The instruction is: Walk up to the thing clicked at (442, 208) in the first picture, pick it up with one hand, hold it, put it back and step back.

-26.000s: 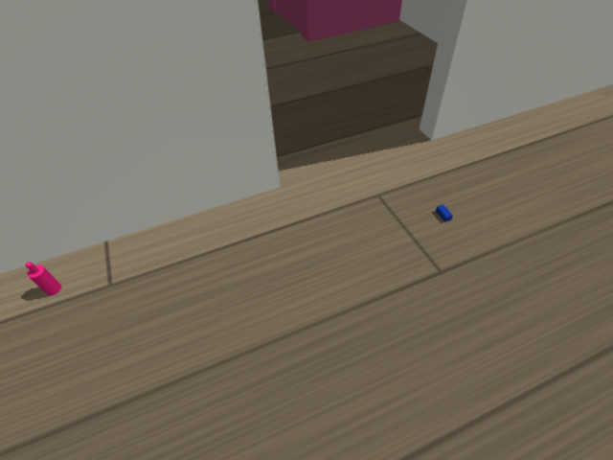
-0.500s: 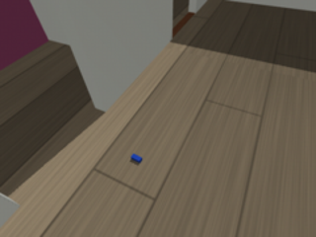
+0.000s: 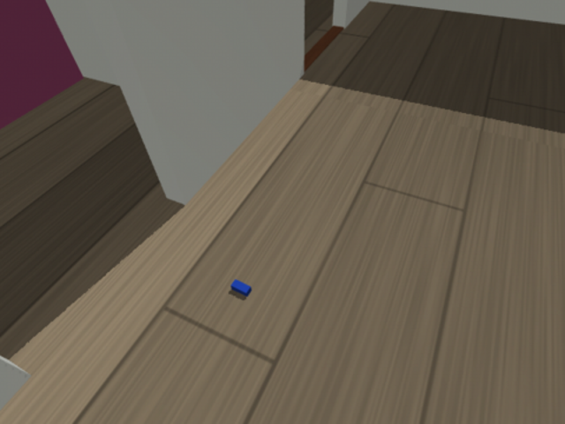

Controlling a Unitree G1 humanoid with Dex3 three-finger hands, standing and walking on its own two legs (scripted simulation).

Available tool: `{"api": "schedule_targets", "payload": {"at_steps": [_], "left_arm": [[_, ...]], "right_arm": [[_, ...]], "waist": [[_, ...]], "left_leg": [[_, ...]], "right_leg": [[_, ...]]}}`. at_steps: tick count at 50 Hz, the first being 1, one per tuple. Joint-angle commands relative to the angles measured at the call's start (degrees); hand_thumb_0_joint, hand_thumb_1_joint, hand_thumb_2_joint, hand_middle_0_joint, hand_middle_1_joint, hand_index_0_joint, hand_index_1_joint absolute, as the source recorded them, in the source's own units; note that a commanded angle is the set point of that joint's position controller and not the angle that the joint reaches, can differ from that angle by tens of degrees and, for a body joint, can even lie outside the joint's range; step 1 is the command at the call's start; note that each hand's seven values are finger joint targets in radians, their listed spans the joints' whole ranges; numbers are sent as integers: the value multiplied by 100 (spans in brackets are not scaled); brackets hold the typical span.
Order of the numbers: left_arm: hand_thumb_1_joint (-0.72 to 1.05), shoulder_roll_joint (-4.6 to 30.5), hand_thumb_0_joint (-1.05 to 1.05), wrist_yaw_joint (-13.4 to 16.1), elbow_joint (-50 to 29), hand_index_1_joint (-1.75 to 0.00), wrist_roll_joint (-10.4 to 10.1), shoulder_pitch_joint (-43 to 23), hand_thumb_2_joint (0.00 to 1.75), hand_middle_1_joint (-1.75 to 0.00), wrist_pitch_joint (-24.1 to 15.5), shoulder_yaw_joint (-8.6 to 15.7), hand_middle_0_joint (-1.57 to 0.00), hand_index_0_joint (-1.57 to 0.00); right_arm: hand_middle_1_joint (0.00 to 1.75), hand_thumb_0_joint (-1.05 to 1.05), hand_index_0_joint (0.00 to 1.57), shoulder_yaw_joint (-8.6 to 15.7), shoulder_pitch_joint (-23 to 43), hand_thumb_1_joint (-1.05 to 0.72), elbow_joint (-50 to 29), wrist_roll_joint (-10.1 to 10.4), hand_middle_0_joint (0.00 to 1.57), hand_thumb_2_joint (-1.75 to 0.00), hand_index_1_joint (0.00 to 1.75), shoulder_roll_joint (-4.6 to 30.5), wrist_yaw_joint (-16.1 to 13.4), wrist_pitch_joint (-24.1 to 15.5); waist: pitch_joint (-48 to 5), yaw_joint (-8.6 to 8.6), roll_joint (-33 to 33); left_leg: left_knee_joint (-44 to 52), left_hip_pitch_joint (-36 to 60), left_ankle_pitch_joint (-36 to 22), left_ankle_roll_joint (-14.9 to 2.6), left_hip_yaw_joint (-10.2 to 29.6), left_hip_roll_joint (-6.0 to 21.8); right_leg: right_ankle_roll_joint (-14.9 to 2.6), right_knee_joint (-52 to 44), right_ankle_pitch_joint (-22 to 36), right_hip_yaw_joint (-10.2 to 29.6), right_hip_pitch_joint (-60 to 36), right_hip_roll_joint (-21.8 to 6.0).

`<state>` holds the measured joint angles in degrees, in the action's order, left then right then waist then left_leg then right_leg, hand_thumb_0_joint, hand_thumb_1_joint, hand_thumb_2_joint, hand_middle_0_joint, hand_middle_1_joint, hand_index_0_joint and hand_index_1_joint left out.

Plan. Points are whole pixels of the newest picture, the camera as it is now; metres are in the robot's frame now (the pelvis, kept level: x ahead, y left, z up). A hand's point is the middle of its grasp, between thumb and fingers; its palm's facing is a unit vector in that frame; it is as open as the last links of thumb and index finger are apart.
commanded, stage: stand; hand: left
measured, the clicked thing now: (241, 287) +0.76 +0.23 -0.77
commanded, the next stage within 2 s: walk up in 0.04 s
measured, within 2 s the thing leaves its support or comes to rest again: neither
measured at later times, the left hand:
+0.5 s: hand out of the picture +0.12 +0.34 -0.17, palm faces -0.01 -0.94 -0.34, open 7.3 cm
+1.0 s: hand (164, 306) +0.37 +0.27 -0.13, palm faces -0.02 -0.92 -0.38, open 7.3 cm
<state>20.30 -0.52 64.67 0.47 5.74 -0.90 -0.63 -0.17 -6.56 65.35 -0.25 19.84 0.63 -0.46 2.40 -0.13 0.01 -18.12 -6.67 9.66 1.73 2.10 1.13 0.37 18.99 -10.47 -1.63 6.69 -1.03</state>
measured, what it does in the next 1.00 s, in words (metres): walks ahead: left foot, then right foot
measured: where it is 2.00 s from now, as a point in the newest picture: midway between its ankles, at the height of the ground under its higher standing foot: (297, 415)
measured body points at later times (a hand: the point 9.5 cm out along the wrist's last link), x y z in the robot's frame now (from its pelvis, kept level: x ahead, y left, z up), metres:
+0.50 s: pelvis +0.10 +0.06 -0.01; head +0.11 +0.09 +0.44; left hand +0.12 +0.39 -0.15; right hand +0.15 -0.26 -0.11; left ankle +0.13 +0.17 -0.75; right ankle +0.09 -0.08 -0.68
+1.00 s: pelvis +0.27 +0.01 -0.01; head +0.30 -0.02 +0.43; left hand +0.37 +0.31 -0.11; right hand +0.33 -0.30 -0.14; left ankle +0.25 +0.16 -0.67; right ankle +0.31 -0.09 -0.75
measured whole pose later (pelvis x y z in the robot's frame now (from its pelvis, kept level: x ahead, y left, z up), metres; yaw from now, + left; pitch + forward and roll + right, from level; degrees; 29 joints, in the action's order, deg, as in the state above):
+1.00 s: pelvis +0.27 +0.01 -0.01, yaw -1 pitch -3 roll +2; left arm 20.1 -1.9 47.1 0.0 14.3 -3.7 2.0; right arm 2.7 -17.1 48.6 0.3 23.4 1.3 -1.8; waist 6.5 0.5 2.1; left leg -63.2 -23.2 24.5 -1.7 1.3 0.8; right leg -2.1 31.5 -13.6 -2.3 14.7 -1.7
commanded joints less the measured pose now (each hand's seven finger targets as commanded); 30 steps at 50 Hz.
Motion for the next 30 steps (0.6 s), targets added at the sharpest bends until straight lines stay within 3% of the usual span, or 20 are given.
{"api": "schedule_targets", "payload": {"at_steps": [1, 2, 3, 4, 5, 6, 7, 8, 9, 11, 13, 15, 16, 17, 18, 19, 20, 23, 27, 30], "left_arm": [[90, 1222, 0, 75, -295, -30, -14, -181, 90, -30, -115, 246, -20, -20], [90, 1591, 0, -40, -543, -30, 65, 191, 90, -30, -162, 605, -20, -20], [90, 1636, 0, -67, -486, -30, 122, 499, 90, -30, -163, 663, -20, -20], [90, 1680, 0, -76, -491, -30, 164, 642, 90, -30, -169, 720, -20, -20], [90, 1828, 0, -74, -524, -30, 183, 804, 90, -30, -182, 815, -20, -20], [90, 1947, 0, -46, -621, -30, 180, 871, 90, -30, -232, 890, -20, -20], [90, 1945, 0, -45, -729, -30, 200, 868, 90, -30, -267, 916, -20, -20], [90, 1879, 0, -55, -771, -30, 172, 894, 90, -30, -278, 909, -20, -20], [90, 1833, 0, -56, -849, -30, 175, 864, 90, -30, -289, 903, -20, -20], [90, 1831, 0, -108, -1065, -30, 177, 470, 90, -30, -290, 880, -20, -20], [90, 1811, 0, -165, -1330, -30, 173, 46, 90, -30, -273, 846, -20, -20], [90, 1604, 0, -195, -1455, -30, 120, -25, 90, -30, -205, 777, -20, -20], [90, 1351, 0, -203, -1499, -30, 140, 188, 90, -30, -176, 700, -20, -20], [90, 971, 0, -208, -1546, -30, 127, 513, 90, -30, -152, 580, -20, -20], [90, 916, 0, -185, -1528, -30, 76, 870, 90, -30, -120, 575, -20, -20], [90, 1533, 0, -126, -1382, -30, 66, 986, 90, -30, -54, 710, -20, -20], [90, 1640, 0, -126, -1389, -30, 46, 973, 90, -30, -75, 701, -20, -20], [90, 1662, 0, -150, -1049, -30, -10, 1561, 90, -30, -98, 708, -20, -20], [90, 1488, 0, -241, -1287, -30, 55, 1334, 90, -30, -70, 669, -20, -20], [90, 1388, 0, -307, -1529, -30, 78, 895, 90, -30, -94, 662, -20, -20]], "right_arm": [[30, 0, 20, 199, 194, -90, -317, -16, 20, -90, 30, 1258, -85, -130], [30, 0, 20, 473, -222, -90, -583, -91, 20, -90, 30, 1582, 44, -176], [30, 0, 20, 510, -203, -90, -643, -158, 20, -90, 30, 1564, 91, -172], [30, 0, 20, 513, 5, -90, -749, -175, 20, -90, 30, 1511, 113, -151], [30, 0, 20, 498, 233, -90, -897, -179, 20, -90, 30, 1335, 136, -137], [30, 0, 20, 527, 382, -90, -1035, -227, 20, -90, 30, 1313, 135, -140], [30, 0, 20, 566, 373, -90, -1084, -213, 20, -90, 30, 1382, 136, -183], [30, 0, 20, 581, 380, -90, -1136, -207, 20, -90, 30, 1361, 147, -221], [30, 0, 20, 584, 312, -90, -1181, -193, 20, -90, 30, 1332, 174, -257], [30, 0, 20, 626, -51, -90, -1200, -196, 20, -90, 30, 1243, 263, -273], [30, 0, 20, 699, -574, -90, -1129, -159, 20, -90, 30, 1270, 299, -295], [30, 0, 20, 827, -1282, -90, -949, -196, 20, -90, 30, 1304, 251, -319], [30, 0, 20, 951, -1782, -90, -784, -207, 20, -90, 30, 1525, 193, -327], [30, 0, 20, 1082, -2254, -90, -750, -267, 20, -90, 30, 1947, 125, -343], [30, 0, 20, 1098, -2135, -90, -985, -318, 20, -90, 30, 2347, 93, -399], [30, 0, 20, 1091, -1313, -90, -1272, -162, 20, -90, 30, 2424, 100, -391], [30, 0, 20, 1044, -1041, -90, -1397, -134, 20, -90, 30, 2343, 111, -379], [30, 0, 20, 838, -727, -90, -1668, -98, 20, -90, 30, 1755, 70, -479], [30, 0, 20, 820, -1123, -90, -1698, -44, 20, -90, 30, 1701, 45, -556], [30, 0, 20, 853, -1248, -90, -1795, -48, 20, -90, 30, 1804, 49, -562]], "waist": [[-296, 17, 45], [-786, 67, 20], [-478, 206, -34], [-133, 336, -179], [110, 479, -728], [509, 577, -886], [703, 574, -613], [790, 549, -501], [682, 474, -520], [476, 218, -786], [391, -111, -1053], [176, -479, -651], [-124, -660, 146], [-205, -862, 1583], [-267, -684, 1740], [92, -375, 1000], [433, -257, 907], [415, 76, 714], [472, -64, 692], [601, -165, 740]], "left_leg": [[241, -12, -633, -226, 418, 589], [-239, -194, 1929, -592, 361, 238], [-445, -890, 2760, -633, 376, 227], [-802, -1716, 2748, -532, 150, 73], [-1697, -2347, 2116, -410, -282, -120], [-2558, -2993, 1829, -326, -130, 97], [-2644, -3176, 1615, -324, 106, 299], [-2570, -3155, 1559, -339, 166, 373], [-2502, -2993, 1610, -328, 121, 397], [-2130, -2071, 1453, -303, 20, 456], [-1529, -1025, 921, -309, -189, 409], [-923, 385, -57, -184, -560, 61], [-1004, 1372, 150, -225, -442, -45], [-230, 1674, 1749, -512, 762, 725], [931, 1077, 3747, -1029, 3561, 1988], [1173, 63, 4377, -1370, 3640, 2248], [1165, -328, 4166, -1503, 3473, 2252], [721, -279, 2136, -1113, 1489, 1483], [766, -35, 823, -1196, 839, 1378], [696, -62, 419, -1405, 513, 1462]], "right_leg": [[-150, -396, 496, 581, -42, -672], [-360, -29, -1953, 436, -496, -303], [-518, -39, -2880, 802, -465, -501], [-674, -338, -3301, 1192, -711, -746], [-950, -910, -3648, 1871, -918, -1332], [-1273, -1313, -3399, 2433, -918, -1958], [-1517, -1229, -2466, 2520, -997, -2163], [-1518, -1134, -1820, 2313, -960, -2037], [-1483, -1067, -1349, 2030, -937, -1906], [-1258, -1006, -1659, 1389, -231, -1566], [-1064, -662, -1424, 869, 484, -1252], [-810, 457, -1343, 234, 1450, -801], [-685, 1514, -1478, 33, 2122, -511], [-551, 3234, -2265, -249, 2900, 93], [-391, 4365, -2391, 521, 3263, 595], [-437, 4544, -2193, 1035, 2787, 121], [-457, 4621, -1981, 1007, 2700, -55], [-324, 4161, -1059, 1019, 2495, -254], [-67, 3494, -541, 712, 2502, -277], [-24, 2755, -409, 507, 2459, -423]]}}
